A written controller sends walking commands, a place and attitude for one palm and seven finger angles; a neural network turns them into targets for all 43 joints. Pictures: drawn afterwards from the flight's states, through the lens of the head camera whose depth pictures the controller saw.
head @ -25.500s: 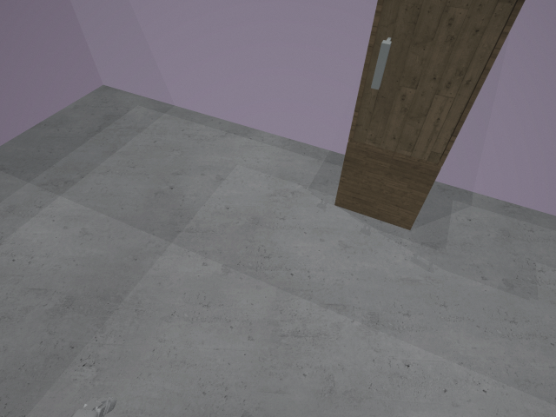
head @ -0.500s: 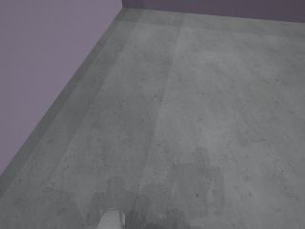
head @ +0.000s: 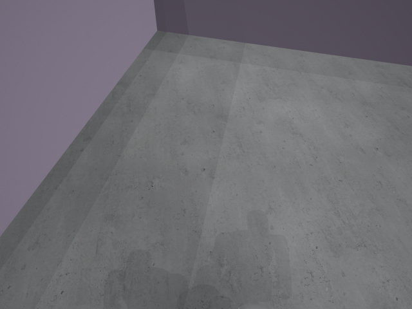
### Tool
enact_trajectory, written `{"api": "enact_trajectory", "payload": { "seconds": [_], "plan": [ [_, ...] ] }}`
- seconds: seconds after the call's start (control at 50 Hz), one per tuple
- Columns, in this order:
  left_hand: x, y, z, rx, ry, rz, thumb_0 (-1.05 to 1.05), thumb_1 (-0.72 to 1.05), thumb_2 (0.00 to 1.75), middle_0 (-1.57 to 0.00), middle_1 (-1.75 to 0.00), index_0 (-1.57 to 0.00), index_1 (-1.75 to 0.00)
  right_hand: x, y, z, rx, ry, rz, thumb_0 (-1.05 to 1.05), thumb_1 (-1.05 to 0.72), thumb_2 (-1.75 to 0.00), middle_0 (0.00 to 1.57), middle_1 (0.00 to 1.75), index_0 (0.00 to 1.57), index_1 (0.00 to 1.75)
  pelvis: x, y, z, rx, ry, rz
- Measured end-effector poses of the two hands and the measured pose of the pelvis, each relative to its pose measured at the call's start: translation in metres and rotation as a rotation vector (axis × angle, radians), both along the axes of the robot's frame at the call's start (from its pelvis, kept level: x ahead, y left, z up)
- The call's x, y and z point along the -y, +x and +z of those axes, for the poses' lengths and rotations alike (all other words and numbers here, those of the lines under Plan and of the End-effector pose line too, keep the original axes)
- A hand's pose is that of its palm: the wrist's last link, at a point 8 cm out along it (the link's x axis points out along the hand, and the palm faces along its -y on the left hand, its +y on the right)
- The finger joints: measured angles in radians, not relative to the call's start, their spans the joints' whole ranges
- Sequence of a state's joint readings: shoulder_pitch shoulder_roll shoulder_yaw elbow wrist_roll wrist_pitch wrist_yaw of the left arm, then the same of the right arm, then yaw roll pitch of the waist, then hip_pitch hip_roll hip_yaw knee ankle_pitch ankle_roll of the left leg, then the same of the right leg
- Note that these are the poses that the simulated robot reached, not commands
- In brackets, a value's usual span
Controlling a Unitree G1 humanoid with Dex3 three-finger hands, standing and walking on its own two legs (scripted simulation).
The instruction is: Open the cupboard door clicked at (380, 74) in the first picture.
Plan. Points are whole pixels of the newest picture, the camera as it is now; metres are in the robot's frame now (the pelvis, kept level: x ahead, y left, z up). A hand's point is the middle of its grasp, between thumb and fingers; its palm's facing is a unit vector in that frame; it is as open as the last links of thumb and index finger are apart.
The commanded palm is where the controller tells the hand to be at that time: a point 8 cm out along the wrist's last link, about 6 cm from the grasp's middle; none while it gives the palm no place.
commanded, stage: turn to face it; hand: left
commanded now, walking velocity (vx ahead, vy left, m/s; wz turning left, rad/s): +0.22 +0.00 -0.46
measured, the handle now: out of the picture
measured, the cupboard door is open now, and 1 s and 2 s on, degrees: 49 49 49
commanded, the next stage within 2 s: none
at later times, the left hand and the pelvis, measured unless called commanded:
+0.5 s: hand (163, 252) +0.27 +0.13 -0.16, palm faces +0.17 -0.97 -0.16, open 7.3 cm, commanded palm none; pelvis +0.17 -0.05 +0.00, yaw +11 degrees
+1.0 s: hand (134, 285) +0.19 +0.18 -0.16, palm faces +0.45 -0.82 -0.34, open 7.4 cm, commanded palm none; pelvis +0.22 -0.07 -0.01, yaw +28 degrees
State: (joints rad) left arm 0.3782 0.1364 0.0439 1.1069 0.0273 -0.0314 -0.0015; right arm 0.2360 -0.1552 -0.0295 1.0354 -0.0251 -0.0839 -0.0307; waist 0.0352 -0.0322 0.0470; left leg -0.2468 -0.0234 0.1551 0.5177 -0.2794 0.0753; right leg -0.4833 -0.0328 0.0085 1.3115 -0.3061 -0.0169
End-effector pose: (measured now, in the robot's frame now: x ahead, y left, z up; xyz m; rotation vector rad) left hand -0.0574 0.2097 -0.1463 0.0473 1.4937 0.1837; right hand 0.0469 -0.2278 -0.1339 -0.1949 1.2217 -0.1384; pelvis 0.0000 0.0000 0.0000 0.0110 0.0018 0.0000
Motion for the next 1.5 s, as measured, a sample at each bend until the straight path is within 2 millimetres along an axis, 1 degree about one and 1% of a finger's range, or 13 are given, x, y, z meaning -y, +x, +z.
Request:
{"api": "enact_trajectory", "payload": {
  "seconds": [0.08, 0.22, 0.3, 0.36, 0.48, 0.58, 0.66, 0.86, 1.0, 1.1, 1.3, 1.38, 1.5],
  "plan": [
    [-0.01, 0.103, 0.007, 0.148, 0.03, -0.062, 0.01, 0.92, 0.9, -0.2, -0.3, -0.2, -0.3, 0.007, -0.029, 0.006, -0.161, -0.006, -0.062, 0.0, -0.93, -0.9, 0.2, 0.29, 0.2, 0.3, 0.003, 0.036, 0.008, -0.001, -0.006, -0.023],
    [-0.005, 0.248, 0.014, 0.281, 0.086, -0.186, 0.01, 0.93, 0.9, -0.2, -0.3, -0.19, -0.3, 0.009, -0.054, 0.006, -0.375, 0.047, -0.167, 0.0, -0.92, -0.9, 0.2, 0.29, 0.2, 0.3, 0.028, 0.101, 0.003, -0.005, -0.002, 0.0],
    [0.014, 0.308, 0.011, 0.383, 0.109, -0.182, 0.01, 0.92, 0.9, -0.2, -0.3, -0.19, -0.3, 0.018, -0.04, -0.005, -0.477, 0.087, -0.169, 0.0, -0.91, -0.9, 0.2, 0.29, 0.2, 0.3, 0.047, 0.135, -0.011, -0.013, 0.004, 0.051],
    [0.027, 0.322, 0.016, 0.417, 0.103, -0.142, 0.01, 0.92, 0.9, -0.2, -0.3, -0.2, -0.3, 0.032, 0.001, -0.007, -0.456, 0.075, -0.128, 0.01, -0.91, -0.9, 0.2, 0.29, 0.2, 0.3, 0.053, 0.145, -0.007, -0.004, 0.005, 0.099],
    [0.036, 0.307, 0.014, 0.384, 0.066, -0.008, 0.0, 0.92, 0.9, -0.2, -0.3, -0.2, -0.3, 0.055, 0.128, -0.002, -0.227, 0.012, 0.014, 0.01, -0.91, -0.9, 0.2, 0.29, 0.2, 0.3, 0.053, 0.164, 0.002, -0.009, 0.007, 0.178],
    [0.012, 0.29, 0.001, 0.377, 0.071, 0.093, -0.02, 0.93, 0.9, -0.21, -0.3, -0.2, -0.3, 0.051, 0.229, 0.01, -0.034, -0.052, 0.154, 0.0, -0.91, -0.9, 0.2, 0.29, 0.2, 0.3, 0.041, 0.175, -0.005, -0.005, -0.015, 0.246],
    [-0.014, 0.268, -0.018, 0.322, 0.083, 0.161, -0.01, 0.92, 0.9, -0.21, -0.3, -0.2, -0.3, 0.036, 0.284, 0.012, 0.09, -0.095, 0.247, 0.0, -0.91, -0.9, 0.2, 0.29, 0.2, 0.3, 0.027, 0.183, -0.02, -0.014, -0.039, 0.29],
    [-0.033, 0.227, 0.017, 0.22, 0.193, 0.277, 0.01, 0.91, 0.9, -0.2, -0.3, -0.2, -0.3, 0.017, 0.33, 0.016, 0.049, -0.055, 0.403, 0.0, -0.9, -0.9, 0.2, 0.29, 0.2, 0.3, 0.037, 0.202, 0.001, -0.041, -0.031, 0.391],
    [-0.004, 0.215, 0.028, 0.206, 0.275, 0.337, 0.01, 0.91, 0.9, -0.2, -0.3, -0.2, -0.3, 0.029, 0.36, -0.015, -0.01, 0.006, 0.462, 0.0, -0.9, -0.9, 0.2, 0.29, 0.21, 0.3, 0.066, 0.221, -0.009, -0.042, -0.006, 0.483],
    [0.033, 0.2, 0.037, 0.167, 0.252, 0.417, 0.01, 0.91, 0.9, -0.2, -0.3, -0.2, -0.3, 0.026, 0.388, -0.009, -0.037, 0.01, 0.531, 0.01, -0.91, -0.9, 0.2, 0.29, 0.2, 0.3, 0.073, 0.23, 0.003, -0.029, 0.019, 0.565],
    [0.075, 0.165, 0.012, 0.137, 0.149, 0.594, 0.01, 0.9, 0.9, -0.21, -0.3, -0.2, -0.3, -0.038, 0.443, 0.01, 0.042, 0.006, 0.727, 0.01, -0.91, -0.9, 0.2, 0.29, 0.2, 0.3, 0.068, 0.236, 0.001, -0.022, 0.025, 0.705],
    [0.069, 0.145, -0.009, 0.119, 0.137, 0.666, 0.01, 0.9, 0.9, -0.21, -0.3, -0.2, -0.3, -0.066, 0.455, 0.01, 0.12, -0.004, 0.804, 0.0, -0.91, -0.9, 0.2, 0.29, 0.2, 0.3, 0.061, 0.233, -0.013, -0.015, 0.009, 0.764],
    [0.049, 0.149, 0.005, 0.165, 0.198, 0.716, 0.01, 0.91, 0.9, -0.2, -0.3, -0.2, -0.3, -0.067, 0.45, 0.018, 0.092, -0.029, 0.859, 0.0, -0.9, -0.9, 0.2, 0.29, 0.21, 0.3, 0.067, 0.236, -0.002, -0.007, -0.012, 0.823]
  ]
}}
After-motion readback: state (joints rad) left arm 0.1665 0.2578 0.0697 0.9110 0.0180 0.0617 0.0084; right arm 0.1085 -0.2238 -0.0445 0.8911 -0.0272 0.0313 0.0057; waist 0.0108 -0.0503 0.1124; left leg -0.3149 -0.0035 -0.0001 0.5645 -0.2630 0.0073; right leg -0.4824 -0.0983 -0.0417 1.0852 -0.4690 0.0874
